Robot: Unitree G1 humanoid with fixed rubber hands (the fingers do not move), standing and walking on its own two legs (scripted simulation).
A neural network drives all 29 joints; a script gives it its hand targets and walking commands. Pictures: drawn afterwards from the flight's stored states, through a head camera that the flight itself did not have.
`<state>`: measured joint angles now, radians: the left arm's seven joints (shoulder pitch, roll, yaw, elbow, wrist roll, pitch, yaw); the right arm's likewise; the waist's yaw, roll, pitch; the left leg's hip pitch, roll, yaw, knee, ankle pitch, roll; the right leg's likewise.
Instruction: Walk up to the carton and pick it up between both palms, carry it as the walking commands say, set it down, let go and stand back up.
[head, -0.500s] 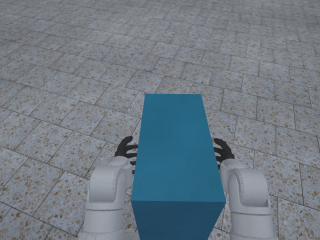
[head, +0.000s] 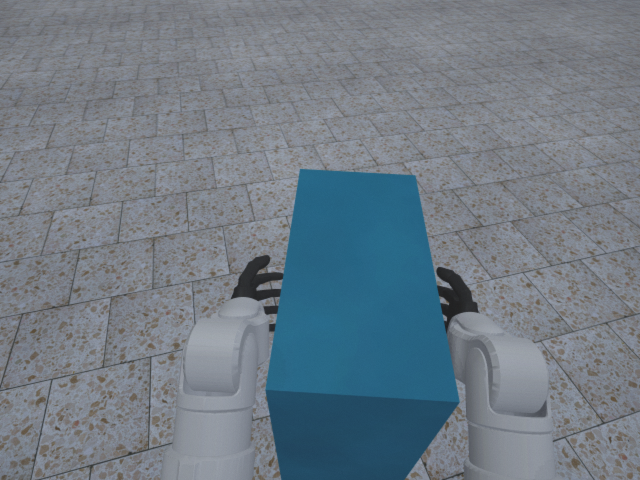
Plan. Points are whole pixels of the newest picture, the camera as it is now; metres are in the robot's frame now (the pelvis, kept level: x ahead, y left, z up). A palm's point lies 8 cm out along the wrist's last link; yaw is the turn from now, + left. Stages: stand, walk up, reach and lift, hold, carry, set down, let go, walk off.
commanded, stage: carry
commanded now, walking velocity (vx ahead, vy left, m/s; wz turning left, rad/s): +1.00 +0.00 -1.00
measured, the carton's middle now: (348, 327) +0.32 -0.01 +0.04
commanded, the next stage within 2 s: none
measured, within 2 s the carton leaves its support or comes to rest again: neither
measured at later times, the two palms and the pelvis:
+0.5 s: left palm (369, 118) +0.79 -0.07 +0.10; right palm (488, 151) +0.67 -0.28 +0.10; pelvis +0.47 -0.04 +0.02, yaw -32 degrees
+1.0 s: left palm (492, 82) +1.11 -0.43 +0.06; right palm (582, 113) +0.93 -0.60 +0.06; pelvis +0.82 -0.31 +0.00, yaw -52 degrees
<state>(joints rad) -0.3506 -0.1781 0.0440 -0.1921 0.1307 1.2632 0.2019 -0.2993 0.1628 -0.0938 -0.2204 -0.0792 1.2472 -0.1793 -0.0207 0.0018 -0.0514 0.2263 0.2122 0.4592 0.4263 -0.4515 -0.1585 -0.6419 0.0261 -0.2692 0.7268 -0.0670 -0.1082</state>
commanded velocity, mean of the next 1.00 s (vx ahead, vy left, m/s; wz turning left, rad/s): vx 1.00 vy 0.00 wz -1.00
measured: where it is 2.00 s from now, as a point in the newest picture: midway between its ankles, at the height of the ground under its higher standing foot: (577, 274)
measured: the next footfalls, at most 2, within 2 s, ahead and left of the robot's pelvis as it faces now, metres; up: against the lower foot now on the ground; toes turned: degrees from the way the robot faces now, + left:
right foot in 0.04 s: +0.23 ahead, -0.02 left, +0.00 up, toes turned -8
left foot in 0.42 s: +0.63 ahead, +0.06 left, +0.00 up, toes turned -23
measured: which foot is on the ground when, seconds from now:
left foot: down 0.00-0.04, up 0.06-0.40, down 0.42-0.84, up 0.86-1.00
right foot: up 0.00-0.02, down 0.04-0.44, up 0.46-0.82, down 0.84-1.00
